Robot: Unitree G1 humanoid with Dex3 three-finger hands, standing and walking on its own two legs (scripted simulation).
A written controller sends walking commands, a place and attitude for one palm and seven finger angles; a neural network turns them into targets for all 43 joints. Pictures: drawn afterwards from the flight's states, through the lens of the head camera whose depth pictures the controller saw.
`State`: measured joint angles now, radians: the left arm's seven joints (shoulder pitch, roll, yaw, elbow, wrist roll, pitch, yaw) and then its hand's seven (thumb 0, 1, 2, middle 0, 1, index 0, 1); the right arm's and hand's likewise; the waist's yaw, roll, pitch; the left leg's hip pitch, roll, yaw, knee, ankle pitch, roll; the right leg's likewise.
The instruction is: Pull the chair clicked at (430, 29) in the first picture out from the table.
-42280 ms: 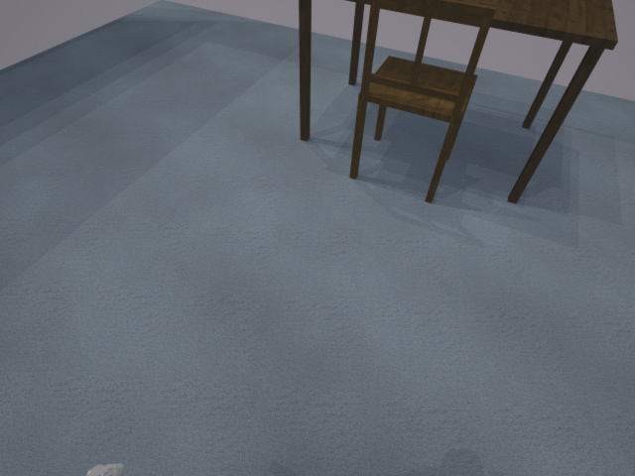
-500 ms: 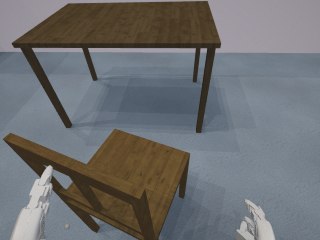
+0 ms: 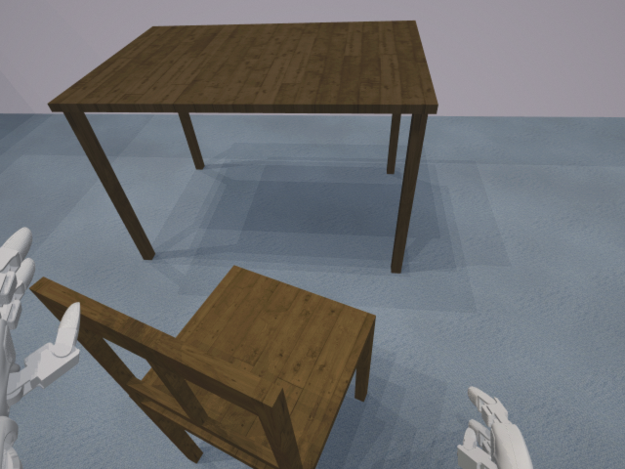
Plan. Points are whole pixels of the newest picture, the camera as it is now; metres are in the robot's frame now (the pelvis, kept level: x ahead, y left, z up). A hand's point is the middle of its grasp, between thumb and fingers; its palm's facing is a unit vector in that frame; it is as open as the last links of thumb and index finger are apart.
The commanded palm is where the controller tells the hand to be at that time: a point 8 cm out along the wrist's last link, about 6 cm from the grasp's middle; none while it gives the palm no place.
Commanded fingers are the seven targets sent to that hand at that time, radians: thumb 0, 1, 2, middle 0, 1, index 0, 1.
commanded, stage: draw the hand back to the body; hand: left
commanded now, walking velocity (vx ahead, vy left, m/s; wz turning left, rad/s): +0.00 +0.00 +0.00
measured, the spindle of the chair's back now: (180, 390) +0.26 +0.26 -0.11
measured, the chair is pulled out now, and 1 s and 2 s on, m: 0.66 0.66 0.66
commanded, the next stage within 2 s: step back with the hand held close in 0.36 s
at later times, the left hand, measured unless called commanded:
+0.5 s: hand (52, 343) +0.18 +0.27 +0.16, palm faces +0.45 -0.80 -0.39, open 7.4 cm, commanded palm +0.14 +0.31 +0.18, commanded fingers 0.00 0.90 0.90 -0.20 -0.30 -0.20 -0.30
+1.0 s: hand (26, 368) +0.16 +0.29 +0.16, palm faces +0.37 -0.78 -0.51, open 7.4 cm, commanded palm +0.10 +0.32 +0.18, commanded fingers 0.00 0.90 0.90 -0.20 -0.30 -0.20 -0.30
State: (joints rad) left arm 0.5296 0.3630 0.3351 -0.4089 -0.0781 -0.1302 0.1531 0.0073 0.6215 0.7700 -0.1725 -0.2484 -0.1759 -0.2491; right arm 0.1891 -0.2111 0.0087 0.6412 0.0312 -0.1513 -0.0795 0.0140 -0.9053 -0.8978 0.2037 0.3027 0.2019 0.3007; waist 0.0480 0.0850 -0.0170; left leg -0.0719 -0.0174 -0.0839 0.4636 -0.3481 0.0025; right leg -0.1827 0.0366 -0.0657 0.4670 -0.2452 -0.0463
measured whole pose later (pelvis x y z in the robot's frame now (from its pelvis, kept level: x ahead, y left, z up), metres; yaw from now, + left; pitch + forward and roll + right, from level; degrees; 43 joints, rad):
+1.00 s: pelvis -0.05 +0.03 +0.00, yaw -1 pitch +1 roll +0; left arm 0.59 0.45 0.43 -0.52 -0.04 -0.19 0.15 0.02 0.89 0.90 -0.21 -0.31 -0.22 -0.31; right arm 0.17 -0.21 -0.01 0.58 0.02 -0.04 -0.06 0.01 -0.91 -0.90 0.20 0.30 0.20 0.30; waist 0.01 -0.02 0.03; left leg -0.24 -0.06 -0.04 0.52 -0.30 0.04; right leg -0.34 0.00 -0.03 0.49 -0.16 -0.01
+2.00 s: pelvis -0.11 -0.01 -0.01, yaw +0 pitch +4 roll -2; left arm 0.54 0.42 0.45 -0.57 -0.02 -0.27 0.17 0.02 0.89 0.90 -0.21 -0.30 -0.21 -0.31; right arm 0.14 -0.17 -0.01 0.67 -0.02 -0.12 -0.06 0.01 -0.90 -0.90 0.21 0.30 0.20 0.30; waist 0.02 -0.02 0.04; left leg -0.45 0.04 -0.06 0.60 -0.22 -0.03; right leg -0.34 0.08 0.00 0.54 -0.26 -0.03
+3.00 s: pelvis -0.30 -0.06 +0.00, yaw -1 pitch -1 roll +0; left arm 0.60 0.42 0.41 -0.47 -0.01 -0.23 0.16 0.02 0.89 0.90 -0.21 -0.31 -0.22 -0.31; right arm 0.27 -0.22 -0.02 0.64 0.02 -0.14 -0.07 0.01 -0.91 -0.90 0.20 0.30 0.20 0.30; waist -0.03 -0.03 -0.02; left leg -0.23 0.01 0.04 0.50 -0.26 0.02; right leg -0.25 -0.01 -0.04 0.50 -0.23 -0.01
